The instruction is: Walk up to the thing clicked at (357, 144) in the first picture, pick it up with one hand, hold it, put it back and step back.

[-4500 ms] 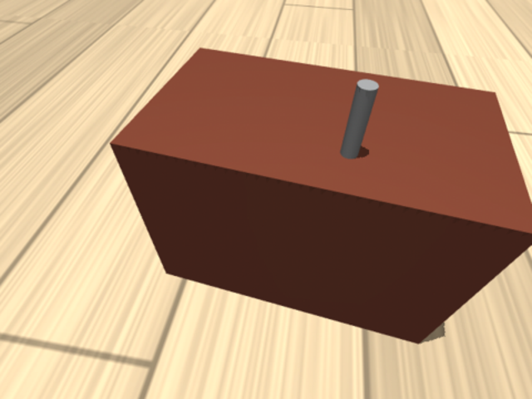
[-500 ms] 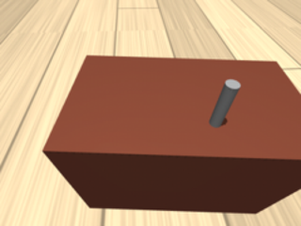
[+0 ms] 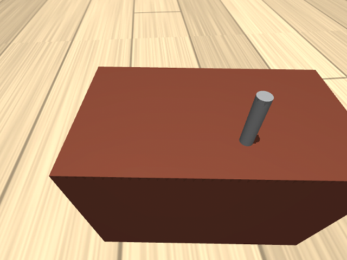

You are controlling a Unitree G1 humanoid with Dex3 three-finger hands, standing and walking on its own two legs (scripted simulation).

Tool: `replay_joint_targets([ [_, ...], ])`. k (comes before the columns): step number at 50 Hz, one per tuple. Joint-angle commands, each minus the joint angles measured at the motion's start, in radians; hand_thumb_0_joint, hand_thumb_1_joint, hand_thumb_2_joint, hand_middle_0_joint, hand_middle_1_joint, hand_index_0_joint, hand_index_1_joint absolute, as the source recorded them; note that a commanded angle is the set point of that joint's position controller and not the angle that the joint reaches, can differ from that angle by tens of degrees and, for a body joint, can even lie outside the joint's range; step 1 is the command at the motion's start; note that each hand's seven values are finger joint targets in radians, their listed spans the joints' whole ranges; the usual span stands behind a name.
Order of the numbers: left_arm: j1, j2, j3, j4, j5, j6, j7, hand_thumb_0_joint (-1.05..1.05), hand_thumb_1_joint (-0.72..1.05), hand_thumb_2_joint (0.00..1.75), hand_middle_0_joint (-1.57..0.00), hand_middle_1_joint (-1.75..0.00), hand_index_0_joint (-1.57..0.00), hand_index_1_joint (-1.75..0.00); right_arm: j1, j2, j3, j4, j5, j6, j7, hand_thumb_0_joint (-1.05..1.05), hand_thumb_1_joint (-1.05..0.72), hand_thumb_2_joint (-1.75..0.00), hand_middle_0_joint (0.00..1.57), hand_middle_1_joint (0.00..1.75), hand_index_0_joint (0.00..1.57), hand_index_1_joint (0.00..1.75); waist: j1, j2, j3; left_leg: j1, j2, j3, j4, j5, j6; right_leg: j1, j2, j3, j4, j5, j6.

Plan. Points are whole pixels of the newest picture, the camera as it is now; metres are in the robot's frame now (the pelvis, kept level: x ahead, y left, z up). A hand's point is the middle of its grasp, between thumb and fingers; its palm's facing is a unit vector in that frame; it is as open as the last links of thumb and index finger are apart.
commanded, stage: stand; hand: right
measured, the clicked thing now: (254, 121) +0.51 -0.24 +0.01
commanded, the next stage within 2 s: rise first in 1.56 s
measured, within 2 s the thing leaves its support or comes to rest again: neither
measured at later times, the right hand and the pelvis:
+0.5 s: hand out of the picture +0.08 -0.26 -0.16, palm faces -0.04 +0.94 -0.34, open 7.4 cm; pelvis +0.00 +0.00 +0.00, yaw +0 degrees
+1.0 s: hand out of the picture +0.08 -0.26 -0.16, palm faces -0.04 +0.94 -0.34, open 7.4 cm; pelvis +0.01 +0.00 +0.00, yaw -1 degrees
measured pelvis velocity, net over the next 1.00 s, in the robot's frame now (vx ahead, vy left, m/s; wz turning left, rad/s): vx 0.01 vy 0.00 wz -0.01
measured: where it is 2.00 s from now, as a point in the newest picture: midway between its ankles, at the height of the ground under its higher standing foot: outside the picture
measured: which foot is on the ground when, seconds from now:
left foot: down 0.00-1.00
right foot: down 0.00-1.00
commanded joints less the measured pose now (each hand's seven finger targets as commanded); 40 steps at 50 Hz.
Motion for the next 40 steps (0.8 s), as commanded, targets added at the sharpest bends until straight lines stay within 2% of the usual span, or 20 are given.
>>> replay_joint_targets([
  [1,-0.046,0.213,0.033,-0.059,-0.001,-0.023,0.016,0.0,0.9,0.9,-0.2,-0.3,-0.2,-0.3,-0.051,-0.215,-0.043,-0.064,0.001,-0.018,-0.019,0.0,-0.9,-0.9,0.2,0.3,0.2,0.3,-0.006,-0.002,-0.072,-0.017,0.134,-0.092,-0.043,0.145,0.019,0.015,-0.116,0.097,-0.05,0.084,-0.027],
  [12,-0.04,0.22,0.033,-0.067,-0.002,-0.026,0.018,0.0,0.9,0.9,-0.2,-0.3,-0.2,-0.3,-0.042,-0.211,-0.042,-0.065,0.003,-0.018,-0.019,0.0,-0.9,-0.9,0.2,0.3,0.2,0.3,-0.005,-0.009,-0.084,-0.005,0.138,-0.09,-0.033,0.205,0.019,0.032,-0.118,0.097,-0.04,0.146,-0.03],
  [21,-0.04,0.218,0.035,-0.067,-0.001,-0.021,0.017,0.0,0.9,0.9,-0.2,-0.3,-0.2,-0.3,-0.041,-0.208,-0.04,-0.066,0.002,-0.015,-0.019,0.0,-0.9,-0.9,0.2,0.3,0.2,0.3,-0.008,-0.01,-0.051,-0.017,0.135,-0.089,-0.051,0.108,0.017,0.003,-0.111,0.1,-0.058,0.061,-0.03],
  [28,-0.033,0.215,0.034,-0.07,-0.002,-0.024,0.017,0.0,0.9,0.9,-0.2,-0.3,-0.2,-0.3,-0.041,-0.212,-0.039,-0.071,0.002,-0.018,-0.019,0.0,-0.9,-0.9,0.2,0.3,0.2,0.3,-0.005,0.004,-0.069,-0.006,0.139,-0.086,-0.039,0.175,0.019,0.024,-0.116,0.105,-0.048,0.13,-0.029],
  [32,-0.031,0.216,0.033,-0.069,-0.003,-0.024,0.018,0.0,0.9,0.9,-0.2,-0.3,-0.2,-0.3,-0.039,-0.211,-0.04,-0.068,0.002,-0.016,-0.019,0.0,-0.9,-0.9,0.2,0.3,0.2,0.3,-0.006,-0.004,-0.059,-0.007,0.137,-0.088,-0.042,0.148,0.017,0.013,-0.112,0.102,-0.057,0.099,-0.026],
  [40,-0.027,0.221,0.033,-0.07,0.0,-0.023,0.019,0.0,0.9,0.9,-0.2,-0.3,-0.2,-0.3,-0.039,-0.208,-0.041,-0.068,0.002,-0.014,-0.019,0.0,-0.9,-0.9,0.2,0.3,0.2,0.3,-0.006,-0.014,-0.069,-0.006,0.139,-0.089,-0.041,0.146,0.018,0.02,-0.113,0.097,-0.05,0.101,-0.031],
])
